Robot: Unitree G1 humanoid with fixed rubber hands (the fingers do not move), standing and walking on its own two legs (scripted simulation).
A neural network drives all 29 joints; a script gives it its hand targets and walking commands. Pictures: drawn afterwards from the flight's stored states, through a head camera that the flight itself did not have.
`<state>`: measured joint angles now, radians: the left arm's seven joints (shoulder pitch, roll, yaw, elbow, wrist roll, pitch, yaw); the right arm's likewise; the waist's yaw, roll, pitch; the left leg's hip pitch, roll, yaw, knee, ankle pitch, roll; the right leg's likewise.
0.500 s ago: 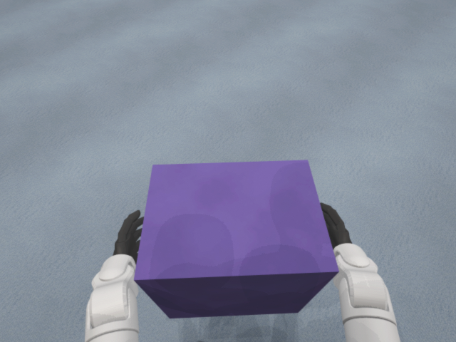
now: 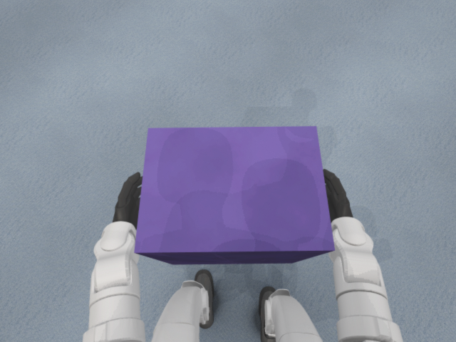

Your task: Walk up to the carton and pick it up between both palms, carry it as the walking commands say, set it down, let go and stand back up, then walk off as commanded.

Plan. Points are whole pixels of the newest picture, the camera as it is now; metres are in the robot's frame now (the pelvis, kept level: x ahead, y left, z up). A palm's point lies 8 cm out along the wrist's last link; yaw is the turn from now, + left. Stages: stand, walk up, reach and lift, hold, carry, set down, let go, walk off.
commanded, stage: set down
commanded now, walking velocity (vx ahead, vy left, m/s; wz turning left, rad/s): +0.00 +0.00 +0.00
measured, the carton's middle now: (232, 207) +0.35 +0.03 -0.13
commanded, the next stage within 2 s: none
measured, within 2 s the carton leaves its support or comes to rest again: neither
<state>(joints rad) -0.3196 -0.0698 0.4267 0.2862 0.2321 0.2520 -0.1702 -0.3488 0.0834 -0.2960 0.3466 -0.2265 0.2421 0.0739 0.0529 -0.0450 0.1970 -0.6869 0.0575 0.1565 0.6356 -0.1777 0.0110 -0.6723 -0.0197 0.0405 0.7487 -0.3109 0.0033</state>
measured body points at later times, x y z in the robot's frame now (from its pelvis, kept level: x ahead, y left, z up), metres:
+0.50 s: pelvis -0.03 +0.01 -0.07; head +0.21 +0.03 +0.31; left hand +0.36 +0.23 -0.15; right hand +0.39 -0.14 -0.16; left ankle +0.07 +0.12 -0.71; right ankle +0.03 -0.12 -0.71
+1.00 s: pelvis -0.04 +0.00 -0.15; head +0.23 +0.03 +0.21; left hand +0.39 +0.24 -0.24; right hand +0.41 -0.13 -0.25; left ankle +0.07 +0.12 -0.71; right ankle +0.03 -0.12 -0.71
